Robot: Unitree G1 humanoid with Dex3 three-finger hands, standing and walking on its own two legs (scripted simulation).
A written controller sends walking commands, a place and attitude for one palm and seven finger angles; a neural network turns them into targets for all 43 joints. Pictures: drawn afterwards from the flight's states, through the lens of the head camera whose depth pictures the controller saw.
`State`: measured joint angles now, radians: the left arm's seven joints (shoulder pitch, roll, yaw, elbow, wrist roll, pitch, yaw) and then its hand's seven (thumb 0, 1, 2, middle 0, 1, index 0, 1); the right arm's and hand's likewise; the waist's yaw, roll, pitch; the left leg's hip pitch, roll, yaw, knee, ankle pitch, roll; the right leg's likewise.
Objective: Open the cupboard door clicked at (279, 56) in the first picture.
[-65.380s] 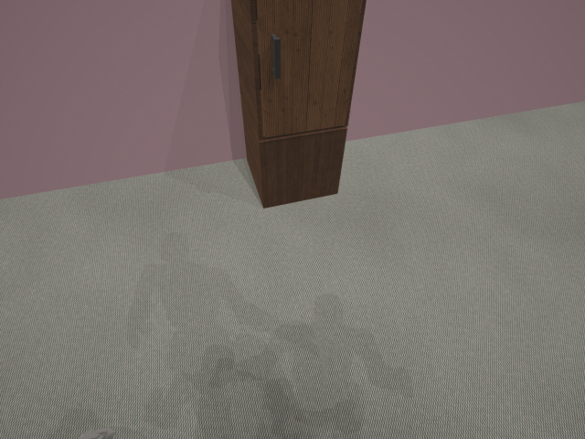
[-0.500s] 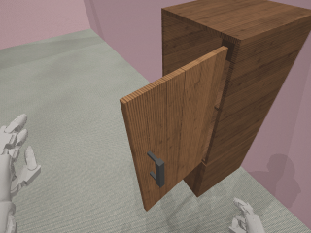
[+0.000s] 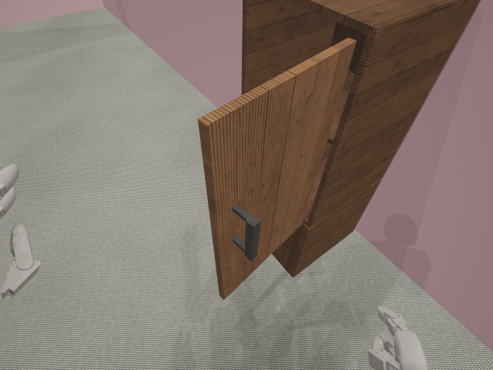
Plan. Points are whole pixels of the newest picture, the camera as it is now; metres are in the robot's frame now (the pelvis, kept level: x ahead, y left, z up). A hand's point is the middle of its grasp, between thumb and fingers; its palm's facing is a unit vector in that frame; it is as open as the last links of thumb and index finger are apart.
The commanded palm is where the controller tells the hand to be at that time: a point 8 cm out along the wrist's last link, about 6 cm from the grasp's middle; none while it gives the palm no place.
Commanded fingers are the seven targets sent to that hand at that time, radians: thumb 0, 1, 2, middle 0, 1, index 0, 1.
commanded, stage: step back with the hand held close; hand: left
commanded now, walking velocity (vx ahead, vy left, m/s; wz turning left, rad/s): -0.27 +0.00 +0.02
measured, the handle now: (244, 233) +0.36 +0.03 -0.02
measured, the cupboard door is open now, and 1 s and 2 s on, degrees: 99 99 99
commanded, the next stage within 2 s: stop stepping back and stand still in 0.72 s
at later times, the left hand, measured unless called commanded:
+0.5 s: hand out of the picture +0.12 +0.30 +0.16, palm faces +0.49 -0.75 -0.45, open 7.4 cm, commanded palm +0.05 +0.34 +0.18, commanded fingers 0.00 0.90 0.90 -0.20 -0.30 -0.20 -0.30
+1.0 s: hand out of the picture +0.06 +0.26 +0.17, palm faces +0.35 -0.82 -0.46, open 7.4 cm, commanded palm +0.00 +0.31 +0.18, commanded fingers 0.00 0.90 0.90 -0.20 -0.30 -0.20 -0.30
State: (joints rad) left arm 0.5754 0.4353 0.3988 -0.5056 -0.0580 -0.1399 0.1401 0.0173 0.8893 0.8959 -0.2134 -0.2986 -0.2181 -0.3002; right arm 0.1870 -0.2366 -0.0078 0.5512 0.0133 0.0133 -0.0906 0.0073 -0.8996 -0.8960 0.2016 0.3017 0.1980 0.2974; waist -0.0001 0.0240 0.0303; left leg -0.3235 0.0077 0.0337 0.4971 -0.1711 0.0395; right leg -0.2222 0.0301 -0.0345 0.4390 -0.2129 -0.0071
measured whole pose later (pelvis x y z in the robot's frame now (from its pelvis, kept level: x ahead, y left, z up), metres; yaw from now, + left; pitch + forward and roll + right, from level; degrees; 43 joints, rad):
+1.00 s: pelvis -0.15 +0.01 -0.02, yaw -1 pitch -2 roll -3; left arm 0.57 0.50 0.45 -0.55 -0.08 -0.20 0.12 0.01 0.89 0.90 -0.22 -0.30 -0.22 -0.30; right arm 0.26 -0.21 0.01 0.65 -0.01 -0.06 -0.08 0.01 -0.90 -0.90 0.20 0.30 0.20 0.30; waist -0.06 0.01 -0.04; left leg -0.51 0.01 0.02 0.51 0.00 0.02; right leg 0.00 0.06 -0.04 0.51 -0.50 -0.03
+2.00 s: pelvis -0.20 +0.01 +0.00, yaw +0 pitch -2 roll -1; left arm 0.27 0.19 0.00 1.03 0.01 0.05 0.01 0.01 0.96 0.89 -0.21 -0.30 -0.21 -0.30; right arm 0.21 -0.24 0.01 1.03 -0.03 0.04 -0.02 0.00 -0.90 -0.90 0.20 0.30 0.20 0.30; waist 0.00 -0.03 0.08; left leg -0.30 0.01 -0.05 0.49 -0.16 -0.01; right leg -0.12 0.04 -0.09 0.47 -0.31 -0.05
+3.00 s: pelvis -0.18 +0.02 +0.00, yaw +0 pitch -2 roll +0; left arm 0.32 0.13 0.02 1.15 0.00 0.00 0.04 0.01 0.91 0.90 -0.20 -0.30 -0.20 -0.30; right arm 0.27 -0.14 0.00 1.15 -0.02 0.02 -0.04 0.00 -0.91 -0.90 0.20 0.30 0.20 0.30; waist 0.00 0.02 0.06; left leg -0.24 -0.01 -0.03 0.45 -0.16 0.00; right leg -0.06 0.02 -0.08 0.42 -0.32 -0.04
